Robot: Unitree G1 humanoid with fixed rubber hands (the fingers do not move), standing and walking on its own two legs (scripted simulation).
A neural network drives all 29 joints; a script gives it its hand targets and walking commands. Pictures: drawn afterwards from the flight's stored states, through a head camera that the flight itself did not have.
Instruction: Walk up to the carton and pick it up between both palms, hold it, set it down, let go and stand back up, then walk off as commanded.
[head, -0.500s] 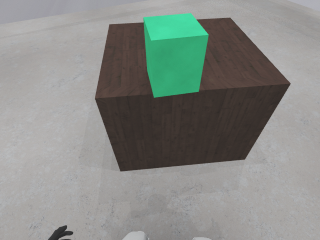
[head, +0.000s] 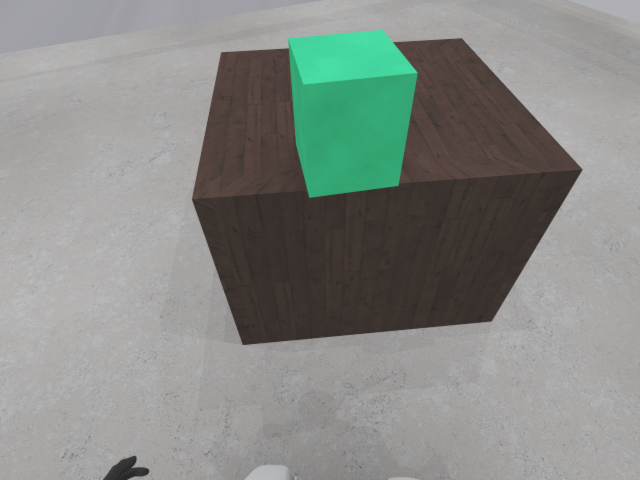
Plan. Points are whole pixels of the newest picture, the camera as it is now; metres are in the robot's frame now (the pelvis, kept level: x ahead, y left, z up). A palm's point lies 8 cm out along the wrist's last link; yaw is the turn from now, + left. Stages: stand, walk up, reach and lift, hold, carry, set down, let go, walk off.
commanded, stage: walk off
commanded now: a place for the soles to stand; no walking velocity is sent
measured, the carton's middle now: (345, 115) +0.80 +0.00 +0.05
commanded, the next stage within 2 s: stand in 0.70 s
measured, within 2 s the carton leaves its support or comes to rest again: neither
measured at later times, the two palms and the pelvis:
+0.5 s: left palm out of the picture +0.09 +0.30 -0.10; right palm out of the picture +0.06 -0.30 -0.09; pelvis +0.01 +0.01 +0.00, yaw +0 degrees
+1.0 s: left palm out of the picture +0.09 +0.30 -0.09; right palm out of the picture +0.09 -0.28 -0.09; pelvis +0.00 +0.00 +0.01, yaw +0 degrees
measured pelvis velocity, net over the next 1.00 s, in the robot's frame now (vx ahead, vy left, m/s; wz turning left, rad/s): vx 0.00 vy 0.00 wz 0.00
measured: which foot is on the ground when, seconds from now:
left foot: down 0.00-1.00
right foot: down 0.00-1.00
